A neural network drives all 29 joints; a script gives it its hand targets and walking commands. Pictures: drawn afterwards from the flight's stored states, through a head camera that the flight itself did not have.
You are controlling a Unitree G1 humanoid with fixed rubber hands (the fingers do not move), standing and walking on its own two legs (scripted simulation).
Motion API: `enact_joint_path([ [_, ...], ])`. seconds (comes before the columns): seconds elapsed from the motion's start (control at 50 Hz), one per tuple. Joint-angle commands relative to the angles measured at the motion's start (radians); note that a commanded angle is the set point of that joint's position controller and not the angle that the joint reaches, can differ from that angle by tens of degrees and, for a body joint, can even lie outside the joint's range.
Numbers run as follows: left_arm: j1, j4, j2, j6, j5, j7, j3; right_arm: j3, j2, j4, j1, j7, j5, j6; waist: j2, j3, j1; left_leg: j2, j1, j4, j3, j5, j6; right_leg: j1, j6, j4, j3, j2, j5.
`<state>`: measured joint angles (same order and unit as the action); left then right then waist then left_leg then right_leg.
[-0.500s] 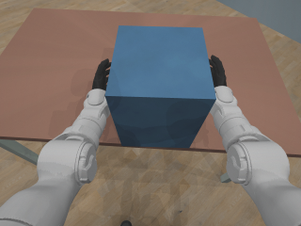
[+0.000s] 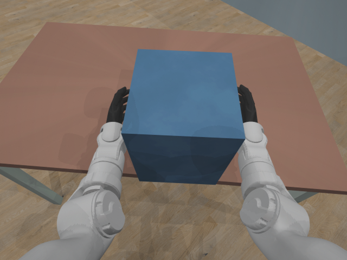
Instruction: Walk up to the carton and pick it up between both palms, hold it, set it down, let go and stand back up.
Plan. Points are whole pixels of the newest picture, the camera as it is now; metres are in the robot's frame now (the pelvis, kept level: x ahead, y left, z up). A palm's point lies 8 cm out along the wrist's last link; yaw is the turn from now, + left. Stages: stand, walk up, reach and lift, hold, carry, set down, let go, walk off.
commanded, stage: reach and lift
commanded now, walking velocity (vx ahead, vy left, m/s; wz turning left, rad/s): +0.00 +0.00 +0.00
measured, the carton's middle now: (180, 123) +0.44 +0.01 +0.01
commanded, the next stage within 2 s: none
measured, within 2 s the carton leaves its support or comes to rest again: leaves its support in 1.00 s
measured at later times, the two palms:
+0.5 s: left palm (116, 120) +0.41 +0.16 +0.05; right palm (247, 120) +0.42 -0.15 +0.06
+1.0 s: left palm (115, 122) +0.41 +0.17 +0.05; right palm (247, 121) +0.42 -0.15 +0.07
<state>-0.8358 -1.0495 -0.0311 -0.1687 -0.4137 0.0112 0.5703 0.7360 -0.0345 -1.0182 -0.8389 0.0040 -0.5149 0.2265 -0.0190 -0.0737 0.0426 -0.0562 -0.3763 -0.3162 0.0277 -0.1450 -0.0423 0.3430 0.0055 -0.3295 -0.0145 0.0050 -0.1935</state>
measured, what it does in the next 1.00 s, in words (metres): stands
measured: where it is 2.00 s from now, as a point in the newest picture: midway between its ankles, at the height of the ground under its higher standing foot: outside the picture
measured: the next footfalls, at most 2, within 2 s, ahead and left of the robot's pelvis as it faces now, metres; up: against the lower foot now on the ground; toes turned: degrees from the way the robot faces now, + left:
none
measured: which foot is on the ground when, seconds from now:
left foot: down 0.00-1.00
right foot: down 0.00-1.00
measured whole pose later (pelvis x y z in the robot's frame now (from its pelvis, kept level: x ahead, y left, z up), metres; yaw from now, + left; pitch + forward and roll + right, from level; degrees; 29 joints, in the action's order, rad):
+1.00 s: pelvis -0.01 +0.00 +0.00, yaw +0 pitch +13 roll +0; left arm -0.81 -1.02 -0.04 -0.17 -0.40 0.00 0.56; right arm 0.72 -0.04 -1.01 -0.81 0.00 -0.51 0.26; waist -0.03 -0.11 0.03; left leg -0.05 -0.41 -0.30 0.03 -0.12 -0.04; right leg 0.38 0.01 -0.32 -0.01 0.00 -0.18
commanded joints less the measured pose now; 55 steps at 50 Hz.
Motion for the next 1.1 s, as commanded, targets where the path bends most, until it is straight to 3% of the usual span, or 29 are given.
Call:
enact_joint_path([
  [0.0,-0.502,0.056,-0.399,-0.014,-0.027,-0.052,-0.161,-0.275,-0.463,-0.008,-0.501,0.113,-0.033,0.063,-0.016,-0.531,-0.001,0.039,0.279,-0.064,0.121,0.465,0.017,-0.234,0.057,-0.054,0.111,0.0,0.559],
  [0.22,-0.512,0.076,-0.389,-0.019,-0.02,-0.053,-0.149,-0.274,-0.5,0.02,-0.49,0.122,-0.039,0.057,-0.045,-0.553,0.006,0.042,0.275,-0.046,0.132,0.429,0.028,-0.234,0.066,-0.056,0.122,0.0,0.529],
  [0.34,-0.5,0.098,-0.424,-0.009,-0.02,-0.046,-0.176,-0.27,-0.485,0.014,-0.487,0.13,-0.033,0.066,0.016,-0.558,0.006,0.029,0.361,-0.073,0.121,0.537,0.012,-0.132,0.053,-0.035,0.142,0.019,0.452],
  [0.48,-0.476,0.108,-0.43,0.005,-0.013,-0.041,-0.187,-0.285,-0.468,0.013,-0.472,0.135,-0.016,0.065,0.009,-0.55,0.008,0.026,0.368,-0.08,0.118,0.545,0.007,-0.126,0.049,-0.025,0.143,0.025,0.431],
  [0.6,-0.485,0.11,-0.434,0.0,-0.016,-0.046,-0.186,-0.301,-0.488,0.032,-0.481,0.129,-0.02,0.069,-0.005,-0.56,0.018,0.03,0.304,-0.063,0.125,0.505,0.016,-0.182,0.056,-0.046,0.127,0.013,0.507],
  [0.84,-0.531,0.082,-0.427,-0.03,-0.004,-0.053,-0.191,-0.316,-0.508,0.017,-0.509,0.114,-0.029,0.093,-0.043,-0.58,-0.002,0.035,0.198,-0.032,0.13,0.399,0.03,-0.269,0.067,-0.072,0.116,-0.001,0.583],
  [0.94,-0.545,0.095,-0.464,-0.055,-0.003,-0.048,-0.215,-0.33,-0.511,0.022,-0.521,0.101,-0.035,0.134,-0.017,-0.633,0.002,0.036,0.213,-0.047,0.131,0.45,0.016,-0.266,0.061,-0.075,0.123,0.004,0.619],
  [1.0,-0.549,0.128,-0.48,-0.064,0.009,-0.042,-0.239,-0.344,-0.518,0.014,-0.523,0.098,-0.022,0.15,-0.003,-0.657,-0.011,0.032,0.226,-0.056,0.122,0.49,0.01,-0.261,0.058,-0.079,0.126,0.01,0.633],
  [1.08,-0.552,0.13,-0.49,-0.068,0.024,-0.036,-0.275,-0.36,-0.491,-0.009,-0.537,0.095,-0.01,0.164,0.004,-0.66,-0.004,0.03,0.244,-0.053,0.119,0.473,0.006,-0.223,0.05,-0.056,0.133,0.02,0.571],
])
